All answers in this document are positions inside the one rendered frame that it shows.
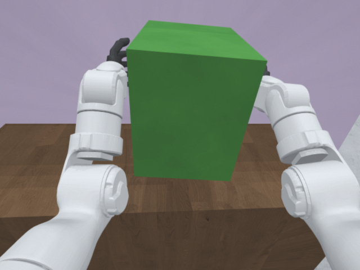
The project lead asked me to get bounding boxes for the left robot forearm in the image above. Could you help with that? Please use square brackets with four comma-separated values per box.
[57, 61, 128, 206]

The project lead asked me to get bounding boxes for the right robot forearm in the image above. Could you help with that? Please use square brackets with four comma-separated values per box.
[253, 75, 360, 194]

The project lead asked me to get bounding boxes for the robot right hand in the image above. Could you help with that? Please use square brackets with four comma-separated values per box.
[263, 66, 270, 76]

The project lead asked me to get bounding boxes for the right robot upper arm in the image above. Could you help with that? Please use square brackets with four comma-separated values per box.
[281, 160, 360, 270]

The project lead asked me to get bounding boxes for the left robot upper arm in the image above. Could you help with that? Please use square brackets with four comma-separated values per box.
[0, 164, 129, 270]

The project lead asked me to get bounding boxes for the robot left hand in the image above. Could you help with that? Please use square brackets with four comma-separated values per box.
[106, 38, 130, 87]

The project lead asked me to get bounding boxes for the pedestal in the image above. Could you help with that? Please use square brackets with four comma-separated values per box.
[0, 124, 325, 270]

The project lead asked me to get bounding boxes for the carton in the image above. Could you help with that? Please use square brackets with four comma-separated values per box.
[126, 20, 267, 181]

